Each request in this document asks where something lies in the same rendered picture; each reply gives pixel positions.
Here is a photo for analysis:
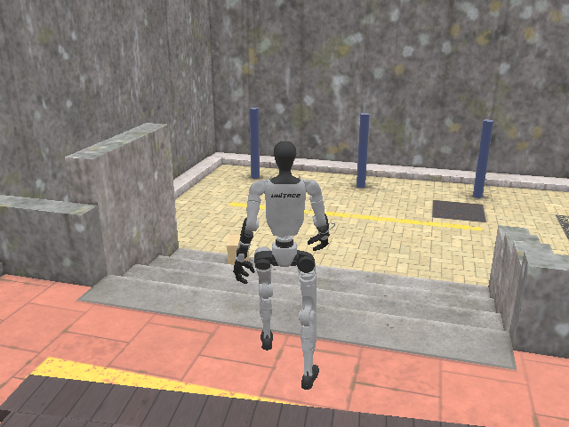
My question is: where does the robot head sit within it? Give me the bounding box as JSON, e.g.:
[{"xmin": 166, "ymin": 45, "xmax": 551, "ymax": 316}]
[{"xmin": 270, "ymin": 141, "xmax": 301, "ymax": 184}]

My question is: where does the robot left forearm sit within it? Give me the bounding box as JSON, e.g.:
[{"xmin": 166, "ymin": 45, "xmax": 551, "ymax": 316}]
[{"xmin": 235, "ymin": 218, "xmax": 253, "ymax": 262}]

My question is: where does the right robot thigh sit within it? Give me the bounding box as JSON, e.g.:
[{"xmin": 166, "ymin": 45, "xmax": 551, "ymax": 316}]
[{"xmin": 297, "ymin": 250, "xmax": 317, "ymax": 326}]

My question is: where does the robot right forearm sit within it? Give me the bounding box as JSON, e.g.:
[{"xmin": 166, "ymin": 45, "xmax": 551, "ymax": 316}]
[{"xmin": 317, "ymin": 214, "xmax": 330, "ymax": 240}]

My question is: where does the left robot upper arm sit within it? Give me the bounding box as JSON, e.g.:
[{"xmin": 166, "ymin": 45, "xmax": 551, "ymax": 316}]
[{"xmin": 245, "ymin": 180, "xmax": 267, "ymax": 231}]

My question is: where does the robot left hand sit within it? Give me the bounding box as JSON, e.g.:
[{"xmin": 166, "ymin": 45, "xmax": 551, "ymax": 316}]
[{"xmin": 233, "ymin": 260, "xmax": 255, "ymax": 284}]

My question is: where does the right robot upper arm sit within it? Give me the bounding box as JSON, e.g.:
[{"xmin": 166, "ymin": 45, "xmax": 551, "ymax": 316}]
[{"xmin": 303, "ymin": 179, "xmax": 327, "ymax": 227}]

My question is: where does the robot right hand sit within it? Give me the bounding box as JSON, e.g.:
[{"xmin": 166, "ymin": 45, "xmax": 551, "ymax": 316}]
[{"xmin": 308, "ymin": 234, "xmax": 329, "ymax": 251}]

